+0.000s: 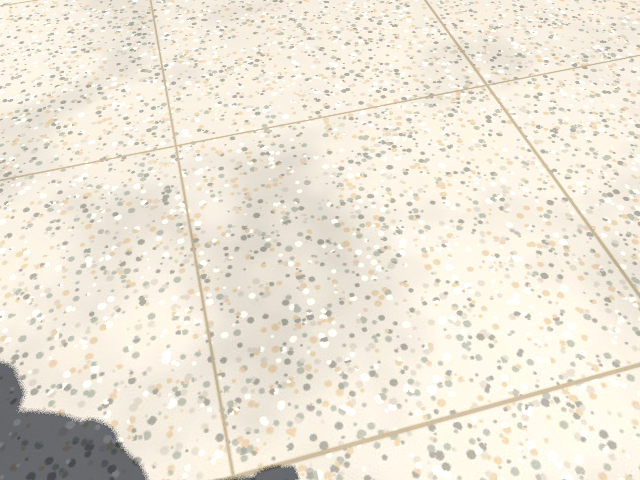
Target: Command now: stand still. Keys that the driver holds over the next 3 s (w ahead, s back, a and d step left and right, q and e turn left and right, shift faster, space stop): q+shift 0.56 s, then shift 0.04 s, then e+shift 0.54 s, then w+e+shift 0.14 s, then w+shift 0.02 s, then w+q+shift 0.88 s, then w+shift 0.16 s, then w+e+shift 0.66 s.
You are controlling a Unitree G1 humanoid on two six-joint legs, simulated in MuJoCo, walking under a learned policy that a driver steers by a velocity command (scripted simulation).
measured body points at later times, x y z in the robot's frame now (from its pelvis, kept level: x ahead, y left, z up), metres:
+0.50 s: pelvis +0.01 +0.02 +0.00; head +0.06 +0.04 +0.45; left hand +0.09 +0.34 -0.09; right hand +0.20 -0.24 -0.10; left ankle +0.01 +0.13 -0.74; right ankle +0.05 -0.08 -0.73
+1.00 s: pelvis +0.02 +0.03 +0.00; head +0.05 +0.06 +0.45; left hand -0.03 +0.32 -0.13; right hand +0.25 -0.16 -0.09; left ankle -0.05 +0.11 -0.74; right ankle +0.03 -0.08 -0.68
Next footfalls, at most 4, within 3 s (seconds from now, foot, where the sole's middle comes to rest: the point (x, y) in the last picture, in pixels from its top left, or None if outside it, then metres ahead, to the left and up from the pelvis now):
0.12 left None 0.05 0.13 -0.77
0.52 right None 0.09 -0.06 -0.77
0.88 left None -0.01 0.12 -0.77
1.32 right None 0.07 -0.10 -0.77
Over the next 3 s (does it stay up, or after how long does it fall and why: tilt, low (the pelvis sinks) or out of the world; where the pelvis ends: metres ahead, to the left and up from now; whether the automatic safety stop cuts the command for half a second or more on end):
stays up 1.31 0.39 -0.03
